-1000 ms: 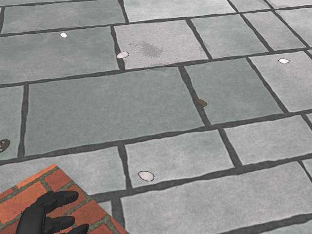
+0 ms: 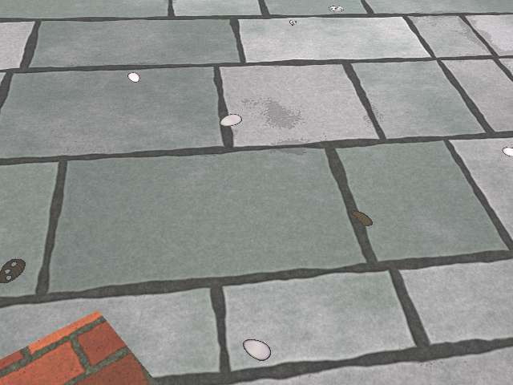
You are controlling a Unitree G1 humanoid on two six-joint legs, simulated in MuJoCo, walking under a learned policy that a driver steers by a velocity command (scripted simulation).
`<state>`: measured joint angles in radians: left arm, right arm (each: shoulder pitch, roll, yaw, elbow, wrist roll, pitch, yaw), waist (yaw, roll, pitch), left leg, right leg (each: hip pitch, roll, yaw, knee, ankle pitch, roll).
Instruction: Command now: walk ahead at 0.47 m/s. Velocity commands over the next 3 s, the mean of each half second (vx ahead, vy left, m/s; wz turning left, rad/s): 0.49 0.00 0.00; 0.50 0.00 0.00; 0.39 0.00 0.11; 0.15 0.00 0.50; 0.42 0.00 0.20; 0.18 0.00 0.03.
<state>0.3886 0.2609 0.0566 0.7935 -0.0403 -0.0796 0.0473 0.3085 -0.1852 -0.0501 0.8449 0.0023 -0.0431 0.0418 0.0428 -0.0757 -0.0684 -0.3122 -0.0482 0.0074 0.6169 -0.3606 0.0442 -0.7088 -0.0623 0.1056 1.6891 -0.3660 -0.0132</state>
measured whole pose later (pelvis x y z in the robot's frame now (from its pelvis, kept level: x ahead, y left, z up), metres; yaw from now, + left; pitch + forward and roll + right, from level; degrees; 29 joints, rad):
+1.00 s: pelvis +0.56 +0.07 +0.01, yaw +0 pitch +2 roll +0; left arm 0.31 0.28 0.05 0.87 -0.02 -0.09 -0.01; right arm 0.15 -0.24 -0.04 0.74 0.00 -0.08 0.02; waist 0.02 -0.02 0.03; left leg -0.33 -0.04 0.03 0.44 -0.15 0.05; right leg -0.41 -0.02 0.03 1.13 -0.38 -0.03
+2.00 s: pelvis +0.84 +0.06 +0.02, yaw +22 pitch +2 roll -3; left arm 0.08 0.32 0.09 0.83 -0.01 -0.04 -0.01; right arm 0.34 -0.27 -0.07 0.72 0.01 -0.01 -0.02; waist -0.02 -0.03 0.01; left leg -0.23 0.00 -0.03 0.45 -0.25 0.05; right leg -0.54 -0.03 -0.02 0.95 -0.31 0.00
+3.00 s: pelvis +1.22 +0.19 +0.01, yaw +25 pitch +1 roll +0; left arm 0.16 0.29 0.03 0.93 0.00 0.02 0.02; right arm 0.12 -0.22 -0.03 0.75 -0.02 -0.02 0.00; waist 0.01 -0.02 0.05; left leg -0.38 -0.03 0.02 0.46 -0.09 0.04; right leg -0.35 -0.04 0.03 0.81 -0.49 0.05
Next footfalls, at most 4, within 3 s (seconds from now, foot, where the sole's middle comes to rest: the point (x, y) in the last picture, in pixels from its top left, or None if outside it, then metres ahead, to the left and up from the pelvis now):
0.34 right None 0.39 -0.07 -0.76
0.86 left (203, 338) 0.65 0.16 -0.76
1.38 right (290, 258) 0.93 -0.08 -0.76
1.86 left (209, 279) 0.84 0.16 -0.76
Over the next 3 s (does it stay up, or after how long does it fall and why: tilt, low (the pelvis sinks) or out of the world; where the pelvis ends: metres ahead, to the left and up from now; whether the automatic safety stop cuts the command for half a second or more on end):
stays up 1.22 0.19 0.01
